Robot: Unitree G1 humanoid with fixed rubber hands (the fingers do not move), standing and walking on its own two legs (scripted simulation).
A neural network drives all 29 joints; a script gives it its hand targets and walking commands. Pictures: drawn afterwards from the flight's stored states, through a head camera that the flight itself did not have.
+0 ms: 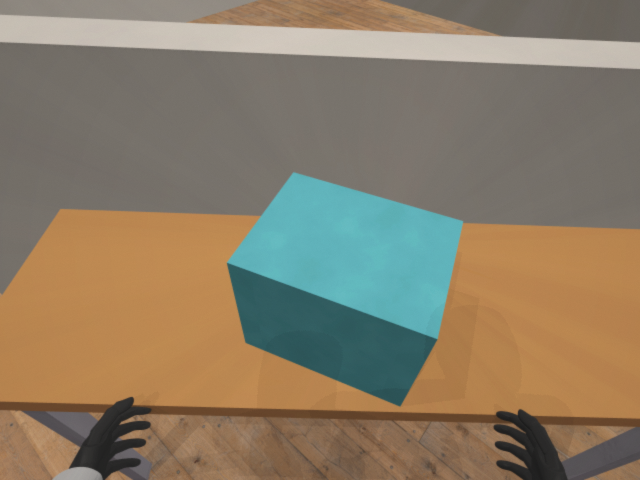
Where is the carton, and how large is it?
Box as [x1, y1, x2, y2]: [227, 172, 462, 405]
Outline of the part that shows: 293,172 227,262 245,342 392,403 400,405 437,338 462,221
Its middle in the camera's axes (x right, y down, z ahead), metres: +0.04 +0.07 +0.54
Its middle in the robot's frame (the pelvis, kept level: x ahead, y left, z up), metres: +0.37 +0.00 +0.02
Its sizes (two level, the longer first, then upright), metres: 0.243 0.182 0.197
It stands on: a table, 0.71 m high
